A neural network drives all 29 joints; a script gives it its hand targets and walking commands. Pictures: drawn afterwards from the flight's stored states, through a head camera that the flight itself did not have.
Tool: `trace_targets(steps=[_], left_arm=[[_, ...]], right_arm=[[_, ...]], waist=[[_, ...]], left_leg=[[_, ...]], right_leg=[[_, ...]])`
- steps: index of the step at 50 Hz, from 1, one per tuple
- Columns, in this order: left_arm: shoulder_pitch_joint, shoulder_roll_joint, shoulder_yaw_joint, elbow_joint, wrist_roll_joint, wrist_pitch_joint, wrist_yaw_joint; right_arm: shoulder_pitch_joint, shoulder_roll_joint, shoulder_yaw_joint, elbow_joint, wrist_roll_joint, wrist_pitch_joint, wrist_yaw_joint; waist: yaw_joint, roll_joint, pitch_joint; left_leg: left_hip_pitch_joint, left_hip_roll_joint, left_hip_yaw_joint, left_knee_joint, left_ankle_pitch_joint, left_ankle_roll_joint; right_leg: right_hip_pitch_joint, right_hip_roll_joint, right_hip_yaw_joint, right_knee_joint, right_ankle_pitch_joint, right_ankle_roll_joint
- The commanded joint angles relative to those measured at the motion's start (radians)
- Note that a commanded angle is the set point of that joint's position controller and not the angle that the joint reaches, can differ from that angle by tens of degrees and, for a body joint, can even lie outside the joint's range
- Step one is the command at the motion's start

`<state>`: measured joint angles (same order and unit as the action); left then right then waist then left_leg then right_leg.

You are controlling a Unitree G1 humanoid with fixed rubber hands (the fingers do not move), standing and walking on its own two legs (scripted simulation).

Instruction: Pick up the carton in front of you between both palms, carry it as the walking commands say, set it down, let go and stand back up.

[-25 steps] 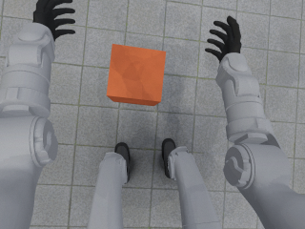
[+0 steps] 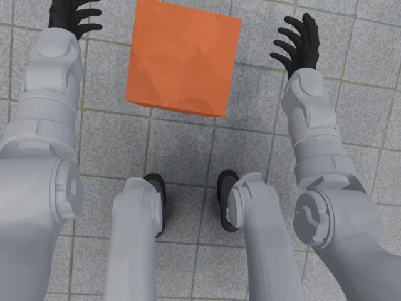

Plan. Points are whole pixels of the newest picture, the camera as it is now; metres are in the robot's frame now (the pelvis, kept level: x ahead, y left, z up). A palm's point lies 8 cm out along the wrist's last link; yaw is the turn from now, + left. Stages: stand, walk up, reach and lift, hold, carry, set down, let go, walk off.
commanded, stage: reach and lift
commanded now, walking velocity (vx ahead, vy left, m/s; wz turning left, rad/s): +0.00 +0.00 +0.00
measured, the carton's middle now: (181, 70) +0.52 +0.04 -0.39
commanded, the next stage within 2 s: none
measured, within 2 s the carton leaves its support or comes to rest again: leaves its support in 1.28 s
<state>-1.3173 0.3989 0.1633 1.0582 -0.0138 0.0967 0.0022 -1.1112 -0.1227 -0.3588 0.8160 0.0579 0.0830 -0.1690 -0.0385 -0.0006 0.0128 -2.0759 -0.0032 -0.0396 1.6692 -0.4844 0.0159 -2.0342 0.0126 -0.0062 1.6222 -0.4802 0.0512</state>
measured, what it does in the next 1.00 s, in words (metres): lowers itself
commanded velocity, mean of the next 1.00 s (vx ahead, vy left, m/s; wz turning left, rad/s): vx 0.00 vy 0.00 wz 0.00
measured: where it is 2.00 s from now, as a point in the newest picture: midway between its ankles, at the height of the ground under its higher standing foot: (193, 213)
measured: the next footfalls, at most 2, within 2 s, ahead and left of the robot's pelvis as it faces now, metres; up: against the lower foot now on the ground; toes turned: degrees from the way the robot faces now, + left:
none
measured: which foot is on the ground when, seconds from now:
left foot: down 0.00-1.00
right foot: down 0.00-1.00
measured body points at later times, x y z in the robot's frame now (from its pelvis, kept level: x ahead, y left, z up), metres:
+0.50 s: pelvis -0.03 +0.00 -0.14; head +0.35 +0.04 +0.08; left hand +0.55 +0.21 -0.34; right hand +0.52 -0.16 -0.33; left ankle +0.08 +0.11 -0.48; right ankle +0.10 -0.13 -0.48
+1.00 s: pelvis -0.03 +0.00 -0.14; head +0.35 +0.05 +0.09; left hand +0.55 +0.19 -0.33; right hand +0.52 -0.12 -0.32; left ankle +0.08 +0.11 -0.48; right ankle +0.10 -0.13 -0.48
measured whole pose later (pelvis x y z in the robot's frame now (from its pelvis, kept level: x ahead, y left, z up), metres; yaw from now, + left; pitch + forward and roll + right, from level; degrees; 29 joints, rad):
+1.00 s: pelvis -0.03 +0.00 -0.14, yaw -1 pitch +38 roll -5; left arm -1.62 0.46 -0.10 1.27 -0.20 0.06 0.03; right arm -1.49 -0.17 -0.20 1.12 0.22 0.03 -0.22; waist -0.03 -0.05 0.38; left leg -2.30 0.01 -0.05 2.18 -0.55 0.03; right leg -2.25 0.04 -0.01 2.12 -0.54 0.07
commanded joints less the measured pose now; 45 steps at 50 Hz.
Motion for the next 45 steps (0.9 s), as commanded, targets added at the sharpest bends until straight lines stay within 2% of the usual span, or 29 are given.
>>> trace_targets(steps=[1,4,8,12,18,22,23,24,26,30,35,41,45], left_arm=[[-0.350,0.176,-0.069,-0.120,-0.086,-0.015,0.010],[-0.405,0.207,-0.110,-0.095,-0.132,-0.002,0.010],[-0.475,0.235,-0.135,-0.013,-0.156,0.008,0.006],[-0.530,0.241,-0.156,0.087,-0.160,0.000,0.003],[-0.585,0.256,-0.195,0.153,-0.180,-0.032,0.011],[-0.624,0.264,-0.233,0.120,-0.214,-0.051,0.022],[-0.631,0.260,-0.248,0.105,-0.223,-0.055,0.026],[-0.639,0.259,-0.249,0.086,-0.229,-0.058,0.028],[-0.628,0.262,-0.244,0.063,-0.232,-0.063,0.030],[-0.582,0.234,-0.246,0.057,-0.226,-0.059,0.031],[-0.519,0.184,-0.236,0.110,-0.205,-0.050,0.026],[-0.526,0.167,-0.229,0.116,-0.191,-0.055,0.019],[-0.569,0.119,-0.260,0.106,-0.201,-0.059,0.017]], right_arm=[[-0.235,-0.131,0.070,-0.111,0.077,-0.008,-0.032],[-0.301,-0.135,0.110,-0.100,0.121,0.012,-0.050],[-0.389,-0.148,0.123,-0.044,0.138,0.028,-0.060],[-0.471,-0.158,0.124,0.053,0.137,0.022,-0.054],[-0.536,-0.188,0.127,0.153,0.144,-0.017,-0.036],[-0.563,-0.208,0.154,0.164,0.181,-0.044,-0.034],[-0.557,-0.198,0.169,0.169,0.201,-0.050,-0.034],[-0.556,-0.189,0.181,0.185,0.214,-0.053,-0.032],[-0.545,-0.173,0.201,0.183,0.229,-0.058,-0.033],[-0.501,-0.142,0.209,0.179,0.239,-0.057,-0.035],[-0.459,-0.159,0.160,0.206,0.192,-0.061,-0.033],[-0.490,-0.149,0.144,0.208,0.167,-0.070,-0.027],[-0.531,-0.089,0.172,0.202,0.176,-0.072,-0.024]], waist=[[-0.019,0.125,-1.243],[-0.018,0.128,-1.226],[-0.022,0.119,-1.084],[-0.022,0.105,-0.942],[-0.020,0.101,-0.862],[-0.018,0.113,-0.920],[-0.015,0.119,-0.953],[0.003,0.124,-0.954],[0.010,0.103,-0.978],[0.017,0.126,-0.982],[-0.006,0.132,-0.847],[-0.011,0.119,-0.789],[-0.006,0.118,-0.798]], left_leg=[[0.754,-0.036,0.030,0.023,0.477,-0.036],[0.667,-0.028,0.044,0.076,0.352,-0.031],[0.542,-0.011,0.048,0.124,0.177,-0.020],[0.454,0.003,0.028,0.177,0.092,-0.013],[0.433,0.015,0.006,0.262,0.137,-0.015],[0.488,0.017,0.004,0.322,0.224,-0.023],[0.522,0.017,0.006,0.334,0.254,-0.026],[0.510,0.015,0.007,0.342,0.267,-0.027],[0.518,0.012,0.008,0.356,0.306,-0.027],[0.579,0.008,0.009,0.368,0.353,-0.030],[0.516,0.007,-0.005,0.350,0.295,-0.031],[0.438,0.006,-0.006,0.334,0.247,-0.029],[0.431,0.002,-0.001,0.325,0.232,-0.026]], right_leg=[[0.498,0.070,-0.091,0.044,0.404,0.040],[0.517,0.064,-0.090,0.110,0.341,0.032],[0.461,0.050,-0.091,0.164,0.205,0.024],[0.386,0.041,-0.094,0.226,0.125,0.023],[0.331,0.034,-0.095,0.323,0.158,0.023],[0.354,0.033,-0.096,0.379,0.235,0.019],[0.360,0.036,-0.099,0.390,0.258,0.020],[0.364,0.035,-0.093,0.400,0.272,0.018],[0.383,0.046,-0.094,0.419,0.307,0.021],[0.332,0.064,-0.102,0.428,0.317,0.024],[0.235,0.063,-0.101,0.413,0.254,0.024],[0.239,0.059,-0.094,0.400,0.238,0.021],[0.275,0.065,-0.092,0.395,0.237,0.019]])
